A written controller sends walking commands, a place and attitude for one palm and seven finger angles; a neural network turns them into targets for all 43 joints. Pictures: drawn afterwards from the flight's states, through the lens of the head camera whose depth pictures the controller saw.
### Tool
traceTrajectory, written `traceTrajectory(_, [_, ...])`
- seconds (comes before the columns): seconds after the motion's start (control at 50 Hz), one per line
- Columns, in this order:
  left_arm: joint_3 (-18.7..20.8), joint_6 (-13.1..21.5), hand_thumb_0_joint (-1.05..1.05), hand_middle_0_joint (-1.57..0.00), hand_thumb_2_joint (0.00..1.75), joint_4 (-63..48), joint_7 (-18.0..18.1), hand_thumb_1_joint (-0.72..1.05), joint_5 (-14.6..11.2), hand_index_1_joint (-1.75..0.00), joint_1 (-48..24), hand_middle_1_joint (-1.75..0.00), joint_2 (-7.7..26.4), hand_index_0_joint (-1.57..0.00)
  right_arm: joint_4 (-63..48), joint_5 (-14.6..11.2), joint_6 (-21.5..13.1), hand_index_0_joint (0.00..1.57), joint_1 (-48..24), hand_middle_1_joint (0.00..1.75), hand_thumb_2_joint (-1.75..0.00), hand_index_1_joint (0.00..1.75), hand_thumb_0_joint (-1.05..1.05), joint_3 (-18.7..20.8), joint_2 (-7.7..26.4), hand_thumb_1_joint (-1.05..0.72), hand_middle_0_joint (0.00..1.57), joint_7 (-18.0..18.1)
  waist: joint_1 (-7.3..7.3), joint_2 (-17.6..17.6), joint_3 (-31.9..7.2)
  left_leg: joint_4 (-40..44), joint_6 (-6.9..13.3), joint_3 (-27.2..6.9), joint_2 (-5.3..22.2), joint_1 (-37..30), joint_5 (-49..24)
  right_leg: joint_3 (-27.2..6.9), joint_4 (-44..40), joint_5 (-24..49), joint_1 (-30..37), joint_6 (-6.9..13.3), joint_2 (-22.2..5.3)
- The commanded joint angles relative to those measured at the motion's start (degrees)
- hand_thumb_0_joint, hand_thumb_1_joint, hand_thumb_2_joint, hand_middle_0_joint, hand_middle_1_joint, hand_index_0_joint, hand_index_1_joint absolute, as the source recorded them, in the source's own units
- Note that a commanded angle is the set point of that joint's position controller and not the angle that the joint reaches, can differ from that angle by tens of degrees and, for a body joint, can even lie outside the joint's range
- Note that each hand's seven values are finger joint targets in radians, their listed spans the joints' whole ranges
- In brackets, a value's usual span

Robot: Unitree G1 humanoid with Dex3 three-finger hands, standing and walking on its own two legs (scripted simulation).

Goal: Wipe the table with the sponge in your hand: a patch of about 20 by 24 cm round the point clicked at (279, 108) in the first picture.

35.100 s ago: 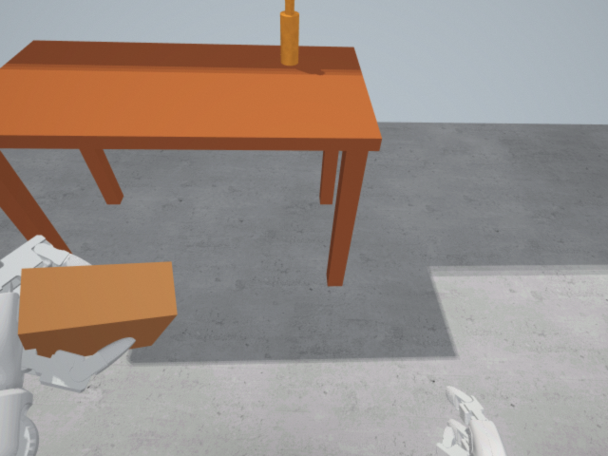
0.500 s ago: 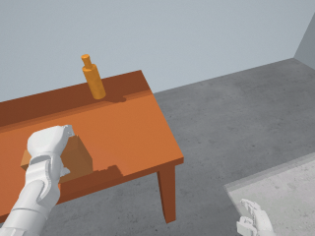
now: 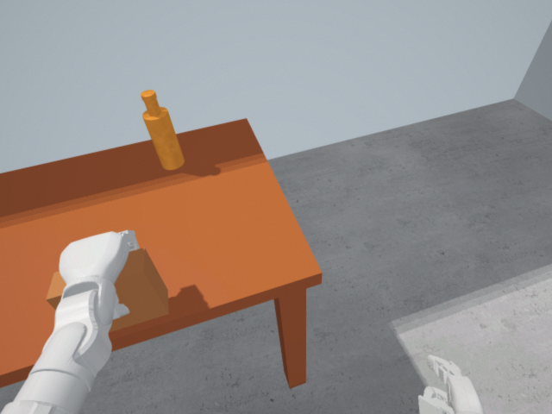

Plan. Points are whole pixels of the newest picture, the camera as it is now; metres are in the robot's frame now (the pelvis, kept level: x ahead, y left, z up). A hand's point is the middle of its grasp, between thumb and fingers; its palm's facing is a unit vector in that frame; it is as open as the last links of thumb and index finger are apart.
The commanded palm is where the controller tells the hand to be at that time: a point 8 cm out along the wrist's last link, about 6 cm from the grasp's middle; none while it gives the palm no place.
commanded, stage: lower the sponge onto the table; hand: left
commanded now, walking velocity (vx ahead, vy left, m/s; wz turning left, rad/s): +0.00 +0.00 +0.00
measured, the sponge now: (119, 300) +0.27 +0.30 +0.00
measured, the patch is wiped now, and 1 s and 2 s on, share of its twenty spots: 0.00 0.20 0.50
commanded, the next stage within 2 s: wipe forward along the first lane in 0.54 s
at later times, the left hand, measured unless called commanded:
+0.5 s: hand (117, 283) +0.29 +0.29 +0.03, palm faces -0.08 -0.04 -1.00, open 9.7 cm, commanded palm +0.27 +0.30 +0.09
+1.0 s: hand (118, 264) +0.32 +0.31 +0.03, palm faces -0.12 -0.01 -0.99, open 9.7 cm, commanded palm +0.32 +0.31 +0.07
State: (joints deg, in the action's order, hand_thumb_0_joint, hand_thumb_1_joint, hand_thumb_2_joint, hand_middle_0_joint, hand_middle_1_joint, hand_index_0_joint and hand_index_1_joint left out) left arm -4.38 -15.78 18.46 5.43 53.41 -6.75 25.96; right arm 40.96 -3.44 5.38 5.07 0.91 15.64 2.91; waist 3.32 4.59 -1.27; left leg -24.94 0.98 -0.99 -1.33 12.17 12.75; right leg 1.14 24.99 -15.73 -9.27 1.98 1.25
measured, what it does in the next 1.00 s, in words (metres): stands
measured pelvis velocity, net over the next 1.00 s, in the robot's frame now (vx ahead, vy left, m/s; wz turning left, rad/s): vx -0.01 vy -0.01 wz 0.01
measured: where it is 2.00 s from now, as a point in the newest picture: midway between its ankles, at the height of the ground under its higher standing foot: outside the picture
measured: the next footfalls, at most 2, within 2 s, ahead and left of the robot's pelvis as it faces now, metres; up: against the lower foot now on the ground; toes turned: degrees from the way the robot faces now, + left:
none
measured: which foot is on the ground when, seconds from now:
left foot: down 0.00-1.00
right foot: down 0.00-1.00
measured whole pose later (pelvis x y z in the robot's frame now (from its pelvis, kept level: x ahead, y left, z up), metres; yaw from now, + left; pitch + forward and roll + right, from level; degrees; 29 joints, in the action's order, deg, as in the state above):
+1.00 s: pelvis -0.01 -0.01 -0.01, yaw +1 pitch +5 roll +0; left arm -1.8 -9.3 38.0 9.0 57.4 -20.2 27.8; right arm 41.4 -3.7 5.8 8.7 1.5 15.8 2.8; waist 1.6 3.4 -3.8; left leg -32.5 0.4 -1.9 -0.8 22.6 14.9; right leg 2.2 32.0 -17.9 -19.2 2.6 1.9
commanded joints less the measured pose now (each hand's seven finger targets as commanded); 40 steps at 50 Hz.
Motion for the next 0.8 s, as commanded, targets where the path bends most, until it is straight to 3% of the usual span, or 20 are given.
traceTrajectory(0.0, [7.08,2.24,0.0,-1.2,1.3,-13.01,3.57,0.1,2.44,-1.6,-18.53,-1.6,14.28,-1.2,-9.11,0.57,-2.48,0.2,-7.62,0.3,-0.9,0.3,0.0,2.32,6.91,-0.9,0.2,0.26,-0.42,-1.08,-13.74,1.35,2.13,0.26,-1.74,-4.75,-13.9,-1.46,-1.82,16.69,3.1,1.4,0.9])
traceTrajectory(0.06, [7.68,2.25,0.0,-1.2,1.3,-12.17,4.87,0.1,2.55,-1.6,-15.6,-1.6,13.72,-1.2,-9.03,0.64,-2.51,0.2,-7.44,0.3,-0.9,0.3,0.0,2.61,6.97,-0.9,0.2,-0.16,0.38,-0.66,-13.77,0.97,1.99,0.22,-1.61,-4.66,-15.38,-1.44,-1.56,18.21,2.94,1.54,0.99])
traceTrajectory(0.08, [11.4,1.56,0.0,-1.2,1.3,-10.95,5.34,0.1,2.44,-1.6,-14.59,-1.6,17.52,-1.2,-8.81,0.6,-2.12,0.2,-7.67,0.3,-0.9,0.3,0.0,2.49,7.43,-0.9,0.2,-0.1,1.08,-1.39,-13.39,1.48,1.84,0.02,-1.73,-3.46,-14.5,-2.37,-1.84,17.52,3.67,1.85,1.23])
traceTrajectory(0.1, [8.81,1.39,0.0,-1.2,1.3,-10.66,5.5,0.1,2.46,-1.6,-16.02,-1.6,14.65,-1.2,-8.81,0.49,-2.08,0.2,-7.47,0.3,-0.9,0.3,0.0,2.41,7.06,-0.9,0.2,-0.06,0.07,-2.21,-13.48,1.22,1.93,0.53,-1.67,-3.12,-14.09,-1.59,-1.38,17.78,3.65,1.45,0.88])
traceTrajectory(0.14, [8.28,0.58,0.0,-1.2,1.3,-8.82,5.78,0.1,2.44,-1.6,-15.65,-1.6,14.1,-1.2,-8.52,0.31,-2.05,0.2,-7.56,0.3,-0.9,0.3,0.0,2.46,7.15,-0.9,0.2,-0.1,-0.05,-2.75,-11.98,1.08,2.04,0.78,-1.68,-2.5,-13.51,-1.61,-1.58,17.7,2.8,1.36,0.85])
traceTrajectory(0.18, [10.32,-0.02,0.0,-1.2,1.3,-9.04,5.78,0.1,2.55,-1.6,-16.29,-1.6,17.07,-1.2,-8.51,0.39,-1.81,0.2,-8.25,0.3,-0.9,0.3,0.0,2.33,7.63,-0.9,0.2,0.08,0.55,-1.98,-12.61,1.26,2.04,0.5,-1.99,-2.43,-12.72,-2.6,-1.86,16.92,3.09,1.57,1.02])
traceTrajectory(0.22, [7.01,0.52,0.0,-1.2,1.3,-9.68,5.5,0.1,2.48,-1.6,-17.45,-1.6,13.54,-1.2,-8.62,0.26,-2.2,0.2,-7.76,0.3,-0.9,0.3,0.0,2.48,7.12,-0.9,0.2,0.02,-0.52,-1.4,-13.15,0.51,2.18,0.65,-1.84,-3.29,-13.55,-1.67,-1.31,18.0,2.51,1.3,0.77])
traceTrajectory(0.28, [8.71,1.34,0.0,-1.2,1.3,-9.91,5.25,0.1,2.46,-1.6,-16.32,-1.6,15.61,-1.2,-8.53,0.53,-2.23,0.2,-7.35,0.3,-0.9,0.3,0.0,2.68,7.52,-0.9,0.2,0.11,-0.18,-1.07,-13.88,0.12,2.2,0.08,-1.88,-3.37,-14.17,-2.41,-1.23,18.44,2.41,1.55,1.07])
traceTrajectory(0.3, [6.26,1.88,0.0,-1.2,1.3,-9.84,5.2,0.1,2.39,-1.6,-17.23,-1.6,12.73,-1.2,-8.58,0.41,-2.48,0.2,-6.56,0.3,-0.9,0.3,0.0,2.79,7.13,-0.9,0.2,0.06,-1.2,-1.75,-13.42,-0.28,2.32,0.38,-1.76,-3.3,-14.1,-1.59,-0.67,18.6,1.85,1.28,0.88])
traceTrajectory(0.38, [8.33,3.02,0.0,-1.2,1.3,-10.43,5.79,0.1,2.42,-1.6,-15.28,-1.6,14.35,-1.2,-8.57,0.67,-2.69,0.2,-6.16,0.3,-0.9,0.3,0.0,3.21,7.52,-0.9,0.2,-0.15,-0.08,-1.57,-14.93,-0.83,2.2,-0.13,-1.63,-3.71,-15.62,-2.18,-0.21,19.7,1.83,1.64,1.18])
traceTrajectory(0.44, [5.96,2.73,0.0,-1.2,1.3,-7.54,6.17,0.1,2.17,-1.6,-14.32,-1.6,10.97,-1.2,-8.21,0.39,-2.71,0.2,-5.53,0.3,-0.9,0.3,0.0,3.28,7.16,-0.9,0.2,-0.23,-1.09,-3.94,-12.32,-1.11,2.24,0.19,-1.46,-2.32,-14.03,-1.21,-0.06,18.65,0.05,1.23,1.06])
traceTrajectory(0.46, [8.01,2.46,0.0,-1.2,1.3,-6.58,6.39,0.1,2.39,-1.6,-14.55,-1.6,13.23,-1.2,-7.89,0.38,-2.55,0.2,-5.56,0.3,-0.9,0.3,0.0,3.3,7.58,-0.9,0.2,-0.27,-0.66,-4.73,-12.25,-1.09,2.15,0.21,-1.55,-1.5,-13.38,-1.42,-0.07,18.55,0.24,1.28,0.98])
traceTrajectory(0.48, [9.29,2.17,0.0,-1.2,1.3,-6.88,6.47,0.1,2.14,-1.6,-13.76,-1.6,14.8,-1.2,-8.28,0.41,-2.28,0.2,-6.27,0.3,-0.9,0.3,0.0,3.03,7.75,-0.9,0.2,-0.15,0.08,-2.85,-12.24,-0.54,2.01,-0.01,-1.83,-0.86,-12.78,-2.11,-0.28,17.71,0.87,1.55,1.06])
traceTrajectory(0.5, [6.86,2.42,0.0,-1.2,1.3,-7.28,6.5,0.1,2.02,-1.6,-15.3,-1.6,12.09,-1.2,-8.41,0.27,-2.44,0.2,-5.86,0.3,-0.9,0.3,0.0,3.09,7.25,-0.9,0.2,-0.15,-1.04,-3.87,-12.61,-0.93,2.17,0.42,-1.68,-1.27,-12.57,-1.43,0.11,18.02,0.7,1.16,0.79])
traceTrajectory(0.56, [6.44,2.13,0.0,-1.2,1.3,-6.11,6.6,0.1,2.8,-1.6,-14.49,-1.6,11.67,-1.2,-7.96,0.34,-2.35,0.2,-5.71,0.3,-0.9,0.3,0.0,3.26,7.35,-0.9,0.2,-0.35,-0.77,-3.49,-12.99,-1.53,2.07,0.36,-1.66,-1.27,-13.19,-1.49,0.36,18.53,-0.11,1.29,0.86])
traceTrajectory(0.58, [8.16,1.9,0.0,-1.2,1.3,-6.43,6.61,0.1,2.68,-1.6,-12.88,-1.6,13.38,-1.2,-8.44,0.44,-2.17,0.2,-6.01,0.3,-0.9,0.3,0.0,3.17,7.58,-0.9,0.2,-0.42,0.02,-2.57,-13.19,-1.24,1.98,0.12,-1.8,-0.87,-13.01,-2.09,0.27,18.1,0.58,1.59,1.02])
traceTrajectory(0.64, [5.5,1.57,0.0,-1.2,1.3,-3.19,6.42,0.1,2.79,-1.6,-16.06,-1.6,10.96,-1.2,-7.89,0.14,-1.95,0.2,-5.32,0.3,-0.9,0.3,0.0,2.99,7.33,-0.9,0.2,-0.17,-1.74,-5.04,-10.86,-1.72,2.2,0.56,-1.78,0.33,-10.91,-1.39,0.26,16.72,-1.56,1.13,0.89])
traceTrajectory(0.68, [8.7,1.15,0.0,-1.2,1.3,-0.72,6.49,0.1,3.31,-1.6,-18.57,-1.6,15.43,-1.2,-7.33,0.18,-1.55,0.2,-5.34,0.3,-0.9,0.3,0.0,2.68,7.83,-0.9,0.2,0.25,-1.16,-4.67,-10.27,-1.34,2.11,0.48,-2.08,1.62,-8.53,-2.28,-0.28,14.17,-2.16,1.29,1.0])
traceTrajectory(0.72, [6.79,1.85,0.0,-1.2,1.3,2.3,6.22,0.1,4.01,-1.6,-22.44,-1.6,14.13,-1.2,-6.77,0.01,-1.75,0.2,-4.09,0.3,-0.9,0.3,0.0,2.72,7.66,-0.9,0.2,0.45,-2.45,-6.2,-9.99,-1.99,2.25,0.72,-2.03,2.31,-7.01,-1.58,0.07,12.72,-3.68,0.97,0.78])
traceTrajectory(0.78, [8.25,2.42,0.0,-1.2,1.3,5.37,5.82,0.1,4.62,-1.6,-21.49,-1.6,15.86,-1.2,-6.89,0.16,-1.4,0.2,-3.64,0.3,-0.9,0.3,0.0,2.72,7.94,-0.9,0.2,0.46,-1.32,-3.86,-11.7,-2.29,2.07,0.73,-2.35,3.32,-7.05,-2.38,0.35,13.06,-3.05,1.39,0.83])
